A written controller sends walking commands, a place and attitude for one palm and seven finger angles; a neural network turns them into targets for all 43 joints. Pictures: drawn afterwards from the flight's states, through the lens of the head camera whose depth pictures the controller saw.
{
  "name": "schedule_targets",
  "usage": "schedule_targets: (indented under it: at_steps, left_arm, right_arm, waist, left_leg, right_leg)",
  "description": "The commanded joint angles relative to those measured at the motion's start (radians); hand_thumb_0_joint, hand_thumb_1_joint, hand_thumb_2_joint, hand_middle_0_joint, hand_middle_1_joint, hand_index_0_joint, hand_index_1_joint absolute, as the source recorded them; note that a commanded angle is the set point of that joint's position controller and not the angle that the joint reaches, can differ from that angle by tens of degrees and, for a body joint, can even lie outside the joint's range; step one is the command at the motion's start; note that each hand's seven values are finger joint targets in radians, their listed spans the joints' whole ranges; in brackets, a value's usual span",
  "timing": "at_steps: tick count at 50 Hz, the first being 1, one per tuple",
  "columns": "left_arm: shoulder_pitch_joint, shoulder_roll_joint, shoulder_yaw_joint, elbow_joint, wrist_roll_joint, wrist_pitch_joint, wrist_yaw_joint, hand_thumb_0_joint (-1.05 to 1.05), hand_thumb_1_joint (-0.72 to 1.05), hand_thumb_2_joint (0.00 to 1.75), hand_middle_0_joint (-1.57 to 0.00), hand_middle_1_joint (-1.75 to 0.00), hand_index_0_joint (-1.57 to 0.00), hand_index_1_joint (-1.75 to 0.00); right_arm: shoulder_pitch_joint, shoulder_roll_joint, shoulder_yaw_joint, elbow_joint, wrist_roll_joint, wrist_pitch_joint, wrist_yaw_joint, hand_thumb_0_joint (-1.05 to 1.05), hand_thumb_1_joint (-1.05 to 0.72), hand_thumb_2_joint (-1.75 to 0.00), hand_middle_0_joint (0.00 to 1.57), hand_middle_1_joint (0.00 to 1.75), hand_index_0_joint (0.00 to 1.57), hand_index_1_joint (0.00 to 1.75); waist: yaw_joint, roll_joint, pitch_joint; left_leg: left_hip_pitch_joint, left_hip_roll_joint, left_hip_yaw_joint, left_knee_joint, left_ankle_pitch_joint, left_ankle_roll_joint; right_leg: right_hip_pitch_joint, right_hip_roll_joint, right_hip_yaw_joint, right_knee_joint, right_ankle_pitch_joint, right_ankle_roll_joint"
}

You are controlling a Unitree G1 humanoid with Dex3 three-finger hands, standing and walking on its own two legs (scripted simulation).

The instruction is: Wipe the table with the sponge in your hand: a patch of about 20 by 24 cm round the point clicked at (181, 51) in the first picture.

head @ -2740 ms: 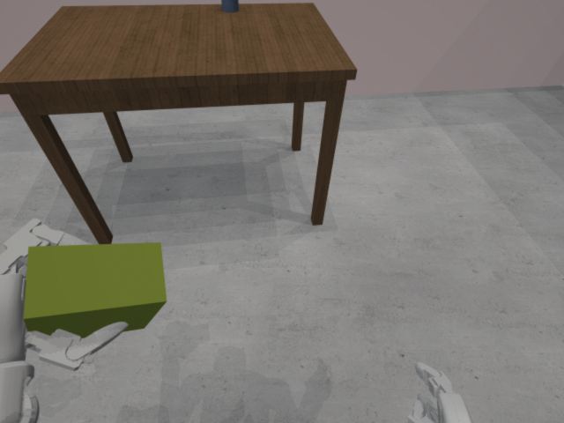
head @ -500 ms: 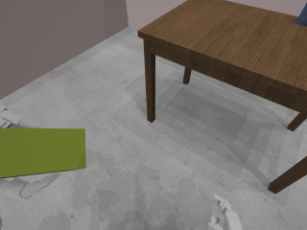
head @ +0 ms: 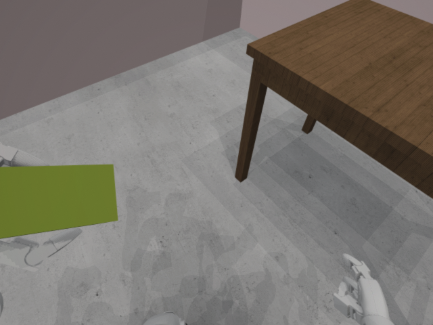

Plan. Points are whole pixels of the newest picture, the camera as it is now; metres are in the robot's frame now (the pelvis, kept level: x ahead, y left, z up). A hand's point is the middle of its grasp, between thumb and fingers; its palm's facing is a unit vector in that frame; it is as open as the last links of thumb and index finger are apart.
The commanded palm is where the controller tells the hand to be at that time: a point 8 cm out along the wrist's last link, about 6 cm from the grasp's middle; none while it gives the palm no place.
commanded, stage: walk to a spot facing it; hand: left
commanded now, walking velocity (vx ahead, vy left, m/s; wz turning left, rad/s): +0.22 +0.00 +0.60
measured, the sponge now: (69, 201) +0.24 +0.20 +0.18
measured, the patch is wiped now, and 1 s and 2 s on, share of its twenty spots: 0.00 0.00 0.00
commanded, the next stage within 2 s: none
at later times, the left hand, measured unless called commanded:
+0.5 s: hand (57, 241) +0.19 +0.19 +0.18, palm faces +0.63 -0.65 -0.42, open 10.7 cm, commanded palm +0.11 +0.22 +0.20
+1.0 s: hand out of the picture +0.04 +0.18 +0.21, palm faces +0.80 -0.43 -0.43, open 10.7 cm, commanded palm -0.01 +0.20 +0.20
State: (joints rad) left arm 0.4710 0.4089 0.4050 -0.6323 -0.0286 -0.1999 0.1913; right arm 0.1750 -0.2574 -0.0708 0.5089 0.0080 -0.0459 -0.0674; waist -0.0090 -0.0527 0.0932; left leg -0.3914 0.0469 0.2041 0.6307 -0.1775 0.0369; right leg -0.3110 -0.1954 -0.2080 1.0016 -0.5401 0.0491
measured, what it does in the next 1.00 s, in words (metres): steps to the right, turning left: right foot, then left foot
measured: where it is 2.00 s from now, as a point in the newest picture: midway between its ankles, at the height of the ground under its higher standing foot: outside the picture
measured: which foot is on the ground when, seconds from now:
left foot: down 0.00-0.32, up 0.34-0.68, down 0.70-1.00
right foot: up 0.00-0.30, down 0.32-0.72, up 0.74-1.00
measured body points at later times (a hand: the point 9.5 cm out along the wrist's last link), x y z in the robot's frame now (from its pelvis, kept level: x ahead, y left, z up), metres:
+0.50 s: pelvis +0.05 -0.09 +0.02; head +0.08 -0.11 +0.47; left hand +0.15 +0.22 +0.20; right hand +0.30 -0.27 -0.08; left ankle +0.00 +0.03 -0.62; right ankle +0.10 -0.17 -0.71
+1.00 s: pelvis +0.02 -0.12 +0.03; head +0.03 -0.11 +0.48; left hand +0.00 +0.20 +0.23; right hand +0.26 -0.18 -0.07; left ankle -0.01 +0.01 -0.71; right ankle +0.10 -0.24 -0.67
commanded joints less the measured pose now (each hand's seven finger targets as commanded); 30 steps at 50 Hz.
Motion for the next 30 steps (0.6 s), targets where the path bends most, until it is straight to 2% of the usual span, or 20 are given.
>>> schedule_targets:
  at_steps: [1,2,3,4,7,10,12,13,14,15,16,17,18,19,20,21,23,25,26,30]
  left_arm:
    - [-0.073,0.213,0.147,-0.215,0.003,-0.072,-0.013,0.0,0.1,1.3,-1.2,-1.6,-1.2,-1.6]
    - [-0.064,0.205,0.146,-0.273,0.002,-0.074,-0.02,0.0,0.1,1.3,-1.2,-1.6,-1.2,-1.6]
    - [-0.031,0.219,0.17,-0.318,-0.003,-0.077,-0.019,0.0,0.1,1.3,-1.2,-1.6,-1.2,-1.6]
    - [0.012,0.185,0.153,-0.342,-0.016,-0.074,-0.022,0.0,0.1,1.3,-1.2,-1.6,-1.2,-1.6]
    - [0.086,0.13,0.137,-0.301,-0.044,-0.06,-0.027,0.0,0.1,1.3,-1.2,-1.6,-1.2,-1.6]
    - [0.06,0.094,0.104,-0.192,-0.045,-0.038,-0.034,0.0,0.1,1.3,-1.2,-1.6,-1.2,-1.6]
    - [0.011,0.089,0.089,-0.12,-0.042,-0.02,-0.04,0.0,0.1,1.3,-1.2,-1.6,-1.2,-1.6]
    - [-0.026,0.081,0.075,-0.11,-0.038,-0.009,-0.04,0.0,0.1,1.3,-1.2,-1.6,-1.2,-1.6]
    - [-0.057,0.073,0.056,-0.093,-0.033,0.0,-0.043,0.0,0.1,1.3,-1.2,-1.6,-1.2,-1.6]
    - [-0.102,0.082,0.045,-0.067,-0.019,0.011,-0.042,0.0,0.1,1.3,-1.2,-1.6,-1.2,-1.6]
    - [-0.144,0.159,0.069,-0.04,-0.007,0.027,-0.029,0.0,0.1,1.3,-1.2,-1.6,-1.2,-1.6]
    - [-0.197,0.19,0.092,-0.021,-0.017,0.039,-0.015,0.0,0.1,1.3,-1.2,-1.6,-1.2,-1.6]
    - [-0.177,0.161,0.06,-0.011,-0.013,0.05,-0.011,0.0,0.1,1.3,-1.2,-1.6,-1.2,-1.6]
    - [-0.142,0.151,0.05,-0.032,-0.011,0.037,-0.018,0.0,0.1,1.3,-1.2,-1.6,-1.2,-1.6]
    - [-0.144,0.138,0.043,-0.067,-0.01,0.021,-0.022,0.0,0.1,1.3,-1.2,-1.6,-1.2,-1.6]
    - [-0.133,0.143,0.05,-0.081,-0.007,0.01,-0.021,0.0,0.1,1.3,-1.2,-1.6,-1.2,-1.6]
    - [-0.136,0.166,0.069,-0.137,-0.009,-0.005,-0.013,0.0,0.1,1.3,-1.2,-1.6,-1.2,-1.6]
    - [-0.062,0.175,0.1,-0.15,-0.012,-0.01,-0.003,0.0,0.1,1.3,-1.2,-1.6,-1.2,-1.6]
    - [-0.031,0.172,0.11,-0.162,-0.017,-0.012,0.003,0.0,0.1,1.3,-1.2,-1.6,-1.2,-1.6]
    - [0.044,0.155,0.129,-0.172,-0.021,-0.009,0.018,0.0,0.1,1.3,-1.2,-1.6,-1.2,-1.6]
  right_arm:
    - [-0.036,-0.091,-0.023,-0.096,0.019,-0.053,0.023,0.0,-0.9,-0.9,0.2,0.3,0.2,0.3]
    - [-0.048,-0.076,-0.02,-0.093,0.02,-0.055,0.027,0.0,-0.9,-0.9,0.2,0.3,0.2,0.3]
    - [-0.055,-0.074,-0.018,-0.091,0.017,-0.06,0.025,0.0,-0.9,-0.9,0.2,0.3,0.2,0.3]
    - [-0.056,-0.059,-0.007,-0.087,0.015,-0.066,0.03,0.0,-0.9,-0.9,0.2,0.3,0.2,0.3]
    - [-0.034,-0.05,0.01,-0.075,0.011,-0.087,0.031,0.0,-0.9,-0.9,0.2,0.3,0.2,0.3]
    - [-0.013,-0.056,0.017,-0.062,0.009,-0.101,0.021,0.0,-0.9,-0.9,0.2,0.3,0.2,0.3]
    - [-0.016,-0.057,0.018,-0.052,0.009,-0.106,0.011,0.0,-0.9,-0.9,0.2,0.3,0.2,0.3]
    - [-0.02,-0.055,0.022,-0.054,0.01,-0.107,0.006,0.0,-0.9,-0.9,0.2,0.3,0.2,0.3]
    - [-0.039,-0.044,0.03,-0.053,0.013,-0.109,0.004,0.0,-0.9,-0.9,0.2,0.3,0.2,0.3]
    - [-0.033,-0.031,0.04,-0.048,0.016,-0.106,0.002,0.0,-0.9,-0.9,0.2,0.3,0.2,0.3]
    - [-0.041,-0.002,0.047,-0.055,0.012,-0.098,-0.004,0.0,-0.9,-0.9,0.2,0.3,0.2,0.3]
    - [-0.056,-0.036,0.044,-0.051,-0.001,-0.107,-0.017,0.0,-0.9,-0.9,0.2,0.3,0.2,0.3]
    - [-0.059,-0.045,0.033,-0.039,-0.007,-0.105,-0.011,0.0,-0.9,-0.9,0.2,0.3,0.2,0.3]
    - [-0.069,-0.033,0.039,-0.036,-0.01,-0.093,-0.009,0.0,-0.9,-0.9,0.2,0.3,0.2,0.3]
    - [-0.098,-0.022,0.051,-0.035,-0.009,-0.08,-0.009,0.0,-0.9,-0.9,0.2,0.3,0.2,0.3]
    - [-0.118,-0.02,0.053,-0.037,-0.007,-0.073,-0.015,0.0,-0.9,-0.9,0.2,0.3,0.2,0.3]
    - [-0.14,-0.022,0.043,-0.051,-0.008,-0.067,-0.031,0.0,-0.9,-0.9,0.2,0.3,0.2,0.3]
    - [-0.119,-0.028,0.035,-0.078,-0.016,-0.057,-0.038,0.0,-0.9,-0.9,0.2,0.3,0.2,0.3]
    - [-0.103,-0.024,0.033,-0.088,-0.02,-0.052,-0.037,0.0,-0.9,-0.9,0.2,0.3,0.2,0.3]
    - [-0.067,-0.02,0.028,-0.124,-0.022,-0.038,-0.03,0.0,-0.9,-0.9,0.2,0.3,0.2,0.3]
  waist:
    - [-0.006,0.284,-0.278]
    - [-0.002,0.284,-0.265]
    - [0.013,0.318,-0.26]
    - [0.013,0.327,-0.249]
    - [0.011,0.352,-0.248]
    - [0.003,0.318,-0.216]
    - [0.016,0.278,-0.211]
    - [0.019,0.262,-0.207]
    - [0.029,0.223,-0.203]
    - [0.028,0.085,-0.194]
    - [0.019,-0.244,-0.17]
    - [0.037,-0.246,-0.18]
    - [0.024,-0.247,-0.184]
    - [0.019,-0.2,-0.158]
    - [0.016,-0.137,-0.143]
    - [0.016,-0.121,-0.143]
    - [0.016,-0.091,-0.15]
    - [0.027,-0.073,-0.178]
    - [0.034,-0.077,-0.207]
    - [0.052,-0.118,-0.252]
  left_leg:
    - [0.401,0.376,-0.66,-0.223,0.383,0.258]
    - [0.33,0.342,-0.6,-0.248,0.254,0.239]
    - [0.283,0.293,-0.519,-0.251,0.213,0.206]
    - [0.214,0.258,-0.459,-0.265,0.192,0.172]
    - [0.096,0.207,-0.35,-0.297,0.154,0.12]
    - [0.092,0.208,-0.361,-0.285,0.152,0.113]
    - [0.095,0.199,-0.358,-0.225,0.121,0.103]
    - [0.089,0.172,-0.341,-0.182,0.114,0.081]
    - [0.073,0.149,-0.333,-0.115,0.077,0.056]
    - [0.006,0.08,-0.272,0.007,-0.071,0.011]
    - [-0.21,-0.053,-0.153,0.292,-0.369,-0.059]
    - [-0.21,-0.054,-0.215,0.534,-0.414,-0.07]
    - [-0.221,-0.048,-0.245,0.649,-0.391,-0.081]
    - [-0.229,-0.025,-0.229,0.726,-0.316,-0.094]
    - [-0.224,-0.012,-0.213,0.746,-0.274,-0.109]
    - [-0.208,-0.005,-0.198,0.719,-0.261,-0.117]
    - [-0.145,0.011,-0.168,0.561,-0.265,-0.116]
    - [-0.077,0.009,-0.117,0.396,-0.263,-0.103]
    - [-0.075,0.007,-0.096,0.316,-0.27,-0.101]
    - [-0.03,-0.002,-0.06,0.091,-0.3,-0.087]
  right_leg:
    - [-0.422,0.055,0.219,0.407,-0.053,0.025]
    - [-0.408,0.05,0.217,0.375,0.001,0.029]
    - [-0.37,0.047,0.202,0.283,0.037,0.03]
    - [-0.309,0.061,0.176,0.213,0.074,0.035]
    - [-0.113,0.108,0.105,-0.034,0.144,0.046]
    - [-0.045,0.152,0.074,-0.192,0.139,0.057]
    - [0.022,0.181,0.057,-0.319,0.145,0.062]
    - [0.069,0.195,0.043,-0.408,0.18,0.063]
    - [0.119,0.181,0.054,-0.532,0.232,0.059]
    - [0.178,0.08,0.135,-0.663,0.337,0.024]
    - [0.254,-0.192,0.459,-0.716,0.493,-0.082]
    - [0.158,-0.309,0.527,-0.734,0.554,-0.148]
    - [0.152,-0.301,0.552,-0.721,0.552,-0.162]
    - [0.151,-0.253,0.442,-0.693,0.605,-0.162]
    - [0.145,-0.213,0.303,-0.671,0.654,-0.153]
    - [0.151,-0.19,0.209,-0.663,0.691,-0.142]
    - [0.166,-0.177,0.131,-0.65,0.763,-0.135]
    - [0.174,-0.171,0.111,-0.64,0.758,-0.141]
    - [0.22,-0.18,0.109,-0.628,0.783,-0.151]
    - [0.282,-0.206,0.129,-0.556,0.885,-0.164]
